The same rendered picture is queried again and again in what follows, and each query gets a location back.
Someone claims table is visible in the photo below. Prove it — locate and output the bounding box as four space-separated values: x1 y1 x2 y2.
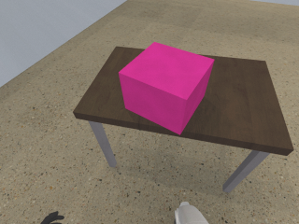
73 46 294 193

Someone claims left robot hand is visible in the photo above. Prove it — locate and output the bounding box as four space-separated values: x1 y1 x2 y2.
40 211 64 224

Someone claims robot right thigh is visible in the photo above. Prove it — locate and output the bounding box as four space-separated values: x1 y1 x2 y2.
174 204 208 224

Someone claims carton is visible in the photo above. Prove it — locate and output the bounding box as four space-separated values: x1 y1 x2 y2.
119 42 215 135

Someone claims robot right shin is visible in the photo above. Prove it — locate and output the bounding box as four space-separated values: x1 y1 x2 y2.
179 202 189 207

